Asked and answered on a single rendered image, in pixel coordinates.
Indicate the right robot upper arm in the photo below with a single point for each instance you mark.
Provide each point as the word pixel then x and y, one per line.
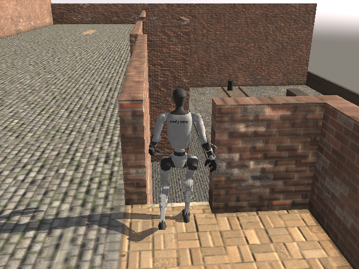
pixel 200 127

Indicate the left robot upper arm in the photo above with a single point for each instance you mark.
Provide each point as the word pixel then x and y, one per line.
pixel 162 117

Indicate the right robot shin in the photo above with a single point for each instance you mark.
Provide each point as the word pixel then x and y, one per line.
pixel 188 198

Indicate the left robot forearm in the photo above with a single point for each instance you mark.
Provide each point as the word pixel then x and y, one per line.
pixel 152 144

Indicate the left robot hand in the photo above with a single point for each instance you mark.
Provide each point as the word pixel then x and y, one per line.
pixel 153 154

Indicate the right robot hand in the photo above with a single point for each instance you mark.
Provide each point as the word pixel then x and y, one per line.
pixel 213 163

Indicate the robot torso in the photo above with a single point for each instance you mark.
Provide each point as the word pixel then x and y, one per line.
pixel 179 129

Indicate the right robot forearm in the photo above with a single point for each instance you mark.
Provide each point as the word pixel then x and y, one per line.
pixel 208 149

